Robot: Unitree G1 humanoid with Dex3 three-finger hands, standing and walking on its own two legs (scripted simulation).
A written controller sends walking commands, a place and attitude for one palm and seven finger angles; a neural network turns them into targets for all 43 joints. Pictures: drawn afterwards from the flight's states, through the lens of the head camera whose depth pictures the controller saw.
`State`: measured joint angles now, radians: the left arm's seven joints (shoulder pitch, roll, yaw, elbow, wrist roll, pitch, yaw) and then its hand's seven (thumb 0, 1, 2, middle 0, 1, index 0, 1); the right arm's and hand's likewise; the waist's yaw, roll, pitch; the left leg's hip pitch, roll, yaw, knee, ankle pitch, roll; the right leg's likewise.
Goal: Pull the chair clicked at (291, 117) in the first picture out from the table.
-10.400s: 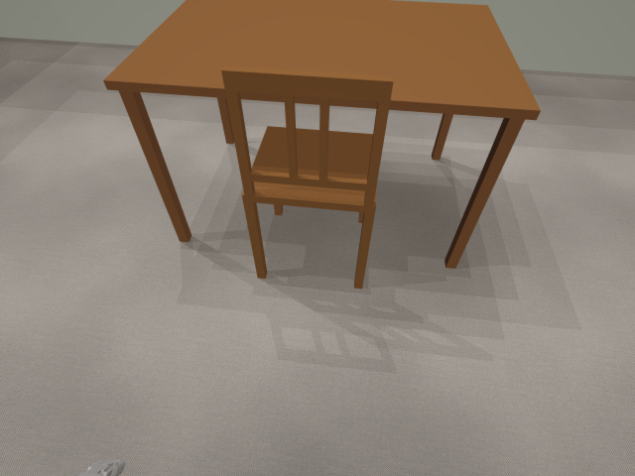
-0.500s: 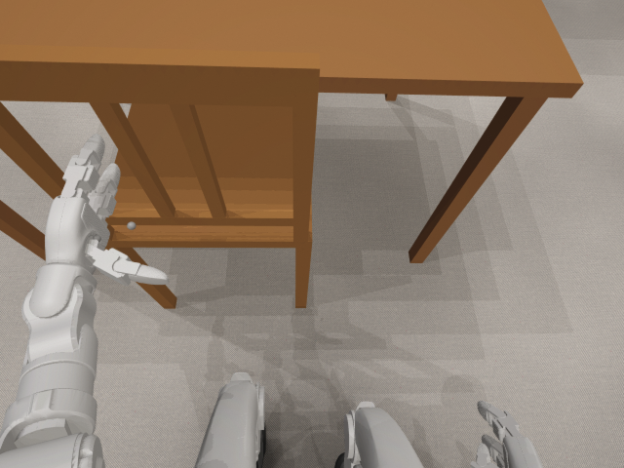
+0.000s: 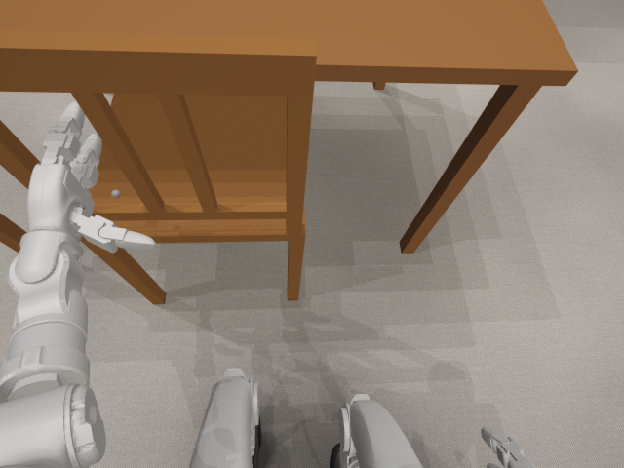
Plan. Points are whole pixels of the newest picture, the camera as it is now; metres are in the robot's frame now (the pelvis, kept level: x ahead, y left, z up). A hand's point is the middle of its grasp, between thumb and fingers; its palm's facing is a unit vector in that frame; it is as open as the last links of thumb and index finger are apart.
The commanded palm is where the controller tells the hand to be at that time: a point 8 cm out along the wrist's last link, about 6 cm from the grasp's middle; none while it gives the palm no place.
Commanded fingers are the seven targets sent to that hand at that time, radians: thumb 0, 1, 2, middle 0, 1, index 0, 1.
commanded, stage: push the fingers through the gap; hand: left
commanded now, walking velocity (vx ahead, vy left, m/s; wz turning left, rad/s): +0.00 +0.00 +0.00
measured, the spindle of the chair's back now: (127, 159) +0.50 +0.26 +0.01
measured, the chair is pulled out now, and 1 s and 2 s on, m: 0.00 0.00 0.00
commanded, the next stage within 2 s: hook a spindle and tug to test in 0.74 s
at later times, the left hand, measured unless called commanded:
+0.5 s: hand (122, 168) +0.47 +0.25 +0.04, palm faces +0.09 -1.00 -0.04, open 16.9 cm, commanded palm +0.45 +0.28 +0.04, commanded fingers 0.00 -0.50 0.30 -0.06 -0.08 -0.06 -0.08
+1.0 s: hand (129, 167) +0.47 +0.24 +0.04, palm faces +0.09 -0.99 -0.05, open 16.7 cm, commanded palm +0.45 +0.27 +0.04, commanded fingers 0.00 -0.50 0.30 -0.22 -0.57 -0.22 -0.57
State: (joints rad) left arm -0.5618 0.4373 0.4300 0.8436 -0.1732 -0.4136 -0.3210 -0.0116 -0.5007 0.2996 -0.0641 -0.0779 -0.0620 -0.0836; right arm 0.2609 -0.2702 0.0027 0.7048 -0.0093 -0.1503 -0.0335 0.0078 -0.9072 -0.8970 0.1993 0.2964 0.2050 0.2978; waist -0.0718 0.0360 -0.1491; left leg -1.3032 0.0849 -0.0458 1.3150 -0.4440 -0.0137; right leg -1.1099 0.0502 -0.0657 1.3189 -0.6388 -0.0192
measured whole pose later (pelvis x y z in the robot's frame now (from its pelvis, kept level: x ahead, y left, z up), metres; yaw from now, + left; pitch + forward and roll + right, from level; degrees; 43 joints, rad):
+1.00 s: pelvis +0.00 +0.00 +0.00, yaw -1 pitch +26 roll -4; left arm -0.70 0.49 0.46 0.99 -0.12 -0.42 -0.30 -0.01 -0.50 0.30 -0.10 -0.18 -0.09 -0.19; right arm 0.27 -0.26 0.01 0.70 -0.01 -0.09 -0.01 0.01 -0.91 -0.90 0.20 0.30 0.20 0.30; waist -0.10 0.04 -0.15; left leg -1.34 0.09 -0.05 1.33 -0.45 -0.02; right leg -1.15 0.06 -0.06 1.33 -0.64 -0.02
